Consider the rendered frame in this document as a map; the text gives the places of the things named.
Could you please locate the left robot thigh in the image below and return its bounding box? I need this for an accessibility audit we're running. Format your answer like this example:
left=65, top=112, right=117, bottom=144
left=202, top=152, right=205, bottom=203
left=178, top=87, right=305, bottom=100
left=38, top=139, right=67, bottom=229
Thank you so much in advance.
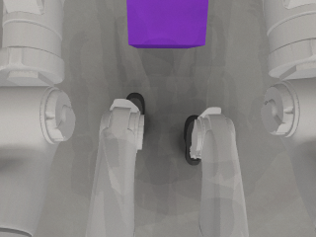
left=85, top=107, right=144, bottom=237

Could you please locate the right robot forearm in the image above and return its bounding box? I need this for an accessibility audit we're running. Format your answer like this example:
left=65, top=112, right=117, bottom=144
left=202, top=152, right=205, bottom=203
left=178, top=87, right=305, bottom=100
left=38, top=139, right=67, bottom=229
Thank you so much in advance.
left=262, top=0, right=316, bottom=81

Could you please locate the right robot upper arm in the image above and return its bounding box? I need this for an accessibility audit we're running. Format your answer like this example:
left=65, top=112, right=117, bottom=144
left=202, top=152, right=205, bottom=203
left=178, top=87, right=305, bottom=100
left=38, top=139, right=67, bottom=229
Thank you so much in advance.
left=261, top=77, right=316, bottom=233

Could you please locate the left robot forearm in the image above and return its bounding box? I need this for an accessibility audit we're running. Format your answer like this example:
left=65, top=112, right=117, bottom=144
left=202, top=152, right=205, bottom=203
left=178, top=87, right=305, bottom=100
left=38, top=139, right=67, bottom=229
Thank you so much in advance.
left=0, top=0, right=65, bottom=87

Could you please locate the carton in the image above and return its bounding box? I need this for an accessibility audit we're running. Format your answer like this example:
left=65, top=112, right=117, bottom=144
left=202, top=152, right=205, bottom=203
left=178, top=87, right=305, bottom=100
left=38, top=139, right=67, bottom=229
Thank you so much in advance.
left=126, top=0, right=208, bottom=48

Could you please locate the left robot upper arm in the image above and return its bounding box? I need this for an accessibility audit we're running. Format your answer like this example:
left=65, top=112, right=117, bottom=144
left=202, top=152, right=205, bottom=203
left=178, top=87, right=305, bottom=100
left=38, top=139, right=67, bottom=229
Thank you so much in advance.
left=0, top=86, right=76, bottom=237

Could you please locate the left robot foot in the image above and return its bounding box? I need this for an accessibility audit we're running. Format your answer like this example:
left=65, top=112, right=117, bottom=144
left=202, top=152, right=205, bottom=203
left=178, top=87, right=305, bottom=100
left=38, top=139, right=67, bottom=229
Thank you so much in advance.
left=126, top=92, right=145, bottom=116

